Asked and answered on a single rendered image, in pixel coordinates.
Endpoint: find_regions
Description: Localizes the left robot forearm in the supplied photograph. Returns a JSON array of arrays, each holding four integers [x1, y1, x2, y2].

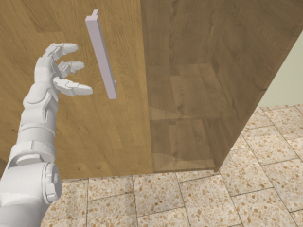
[[0, 82, 59, 207]]

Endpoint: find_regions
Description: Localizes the left robot upper arm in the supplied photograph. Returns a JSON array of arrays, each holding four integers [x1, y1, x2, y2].
[[0, 162, 62, 227]]

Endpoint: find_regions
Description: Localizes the handle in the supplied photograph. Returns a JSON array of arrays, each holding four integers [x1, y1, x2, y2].
[[85, 9, 117, 99]]

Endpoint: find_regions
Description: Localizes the left robot hand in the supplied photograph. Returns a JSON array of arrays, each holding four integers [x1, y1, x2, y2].
[[34, 43, 94, 96]]

